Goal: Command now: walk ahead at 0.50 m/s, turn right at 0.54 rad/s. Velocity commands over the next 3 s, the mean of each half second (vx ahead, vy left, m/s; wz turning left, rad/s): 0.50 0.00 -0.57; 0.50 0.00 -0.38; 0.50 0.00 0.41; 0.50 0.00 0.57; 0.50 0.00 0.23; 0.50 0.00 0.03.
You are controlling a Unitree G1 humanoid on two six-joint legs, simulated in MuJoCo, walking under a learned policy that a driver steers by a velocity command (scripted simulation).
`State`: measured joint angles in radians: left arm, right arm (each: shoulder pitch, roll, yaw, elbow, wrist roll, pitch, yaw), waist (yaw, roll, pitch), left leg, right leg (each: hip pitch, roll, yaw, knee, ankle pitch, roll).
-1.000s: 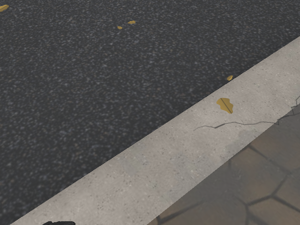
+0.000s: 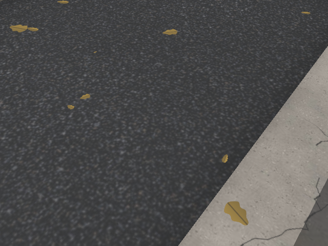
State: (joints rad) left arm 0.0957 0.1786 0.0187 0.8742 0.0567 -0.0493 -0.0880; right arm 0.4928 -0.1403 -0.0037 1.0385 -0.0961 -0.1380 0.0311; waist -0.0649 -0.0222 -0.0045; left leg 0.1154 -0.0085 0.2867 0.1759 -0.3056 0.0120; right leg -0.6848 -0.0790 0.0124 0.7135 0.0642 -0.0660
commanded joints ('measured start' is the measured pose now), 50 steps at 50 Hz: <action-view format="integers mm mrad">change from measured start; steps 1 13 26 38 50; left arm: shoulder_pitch -91 370 526 355 8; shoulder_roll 62 155 114 126 27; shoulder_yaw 17 84 39 -19 -114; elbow -78 89 45 -151 -329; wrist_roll -2 -31 5 -3 20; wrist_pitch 0 -95 -90 -40 24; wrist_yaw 5 68 54 36 12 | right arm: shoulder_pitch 76 -261 -454 -87 -9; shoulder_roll -161 -182 -127 -182 -191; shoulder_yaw -40 -44 12 -9 -3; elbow -12 -236 -368 -262 -166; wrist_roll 9 7 17 32 35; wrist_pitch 6 4 38 47 20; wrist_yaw -8 4 -20 53 44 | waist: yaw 19 179 206 55 34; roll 83 -18 3 23 158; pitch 117 -11 59 -30 46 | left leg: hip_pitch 97 -822 -819 -4 -443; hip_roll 327 99 79 545 258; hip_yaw -52 -408 -423 -846 -517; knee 0 1106 310 189 -33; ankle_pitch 723 -165 499 284 142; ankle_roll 200 14 -46 400 277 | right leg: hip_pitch -85 751 582 -724 -315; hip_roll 11 -104 19 89 11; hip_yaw -13 451 495 148 -95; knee -66 -381 12 1600 810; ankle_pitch -89 -17 -343 -534 -624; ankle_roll -14 -304 -200 111 13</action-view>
